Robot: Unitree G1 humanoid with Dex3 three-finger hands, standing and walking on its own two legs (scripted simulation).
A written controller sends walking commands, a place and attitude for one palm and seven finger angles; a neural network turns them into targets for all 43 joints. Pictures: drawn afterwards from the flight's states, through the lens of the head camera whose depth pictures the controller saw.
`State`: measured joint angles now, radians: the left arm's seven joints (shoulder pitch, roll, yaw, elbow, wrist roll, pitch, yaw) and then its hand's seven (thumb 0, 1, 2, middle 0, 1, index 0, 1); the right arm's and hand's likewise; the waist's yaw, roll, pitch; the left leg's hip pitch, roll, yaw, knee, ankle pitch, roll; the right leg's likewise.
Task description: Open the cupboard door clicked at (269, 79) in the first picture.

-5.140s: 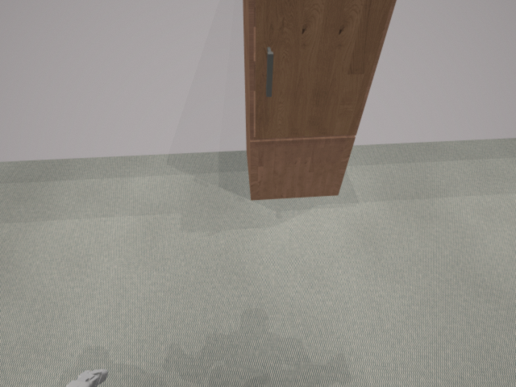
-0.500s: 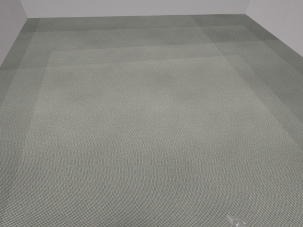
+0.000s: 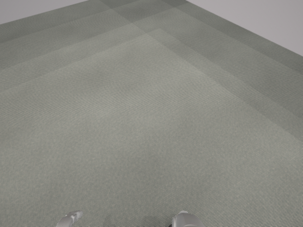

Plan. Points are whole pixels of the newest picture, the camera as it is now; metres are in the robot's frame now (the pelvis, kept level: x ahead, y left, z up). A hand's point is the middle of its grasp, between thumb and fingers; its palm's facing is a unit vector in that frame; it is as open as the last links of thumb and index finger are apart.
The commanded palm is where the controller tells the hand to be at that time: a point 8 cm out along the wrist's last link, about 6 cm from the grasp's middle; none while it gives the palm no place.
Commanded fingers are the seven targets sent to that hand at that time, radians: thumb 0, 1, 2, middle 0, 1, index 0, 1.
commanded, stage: turn to face it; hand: left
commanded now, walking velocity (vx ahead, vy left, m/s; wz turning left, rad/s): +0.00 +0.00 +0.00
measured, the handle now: out of the picture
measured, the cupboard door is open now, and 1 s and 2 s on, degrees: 0 0 0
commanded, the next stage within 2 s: none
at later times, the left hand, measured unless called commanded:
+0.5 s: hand out of the picture +0.11 +0.18 -0.18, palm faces +0.20 -0.97 -0.16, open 7.3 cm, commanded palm none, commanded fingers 0.00 0.90 0.90 -0.20 -0.30 -0.20 -0.30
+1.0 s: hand out of the picture +0.03 +0.19 -0.15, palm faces +0.43 -0.86 -0.27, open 7.4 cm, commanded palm none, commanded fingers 0.00 0.90 0.90 -0.20 -0.30 -0.20 -0.30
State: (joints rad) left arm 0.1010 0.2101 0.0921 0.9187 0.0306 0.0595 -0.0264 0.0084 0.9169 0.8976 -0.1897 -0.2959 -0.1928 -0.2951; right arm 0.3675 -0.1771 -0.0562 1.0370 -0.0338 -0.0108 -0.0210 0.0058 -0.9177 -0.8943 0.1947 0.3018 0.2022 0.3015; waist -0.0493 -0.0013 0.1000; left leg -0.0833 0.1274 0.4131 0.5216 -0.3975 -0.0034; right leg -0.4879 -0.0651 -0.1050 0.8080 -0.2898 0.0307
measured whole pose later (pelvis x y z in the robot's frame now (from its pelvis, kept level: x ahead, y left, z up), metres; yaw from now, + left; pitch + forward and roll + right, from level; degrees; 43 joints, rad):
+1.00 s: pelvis +0.02 -0.05 +0.00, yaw +25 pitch +1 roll +0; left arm 0.15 0.21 0.06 0.89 0.01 0.04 0.01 0.01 0.91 0.90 -0.19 -0.30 -0.20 -0.30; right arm 0.20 -0.24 -0.08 0.92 -0.03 0.06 0.01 0.01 -0.91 -0.89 0.20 0.30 0.21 0.30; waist -0.03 0.04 0.05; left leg -0.39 -0.05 -0.09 0.52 -0.15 0.01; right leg -0.27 -0.02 -0.02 0.60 -0.36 0.06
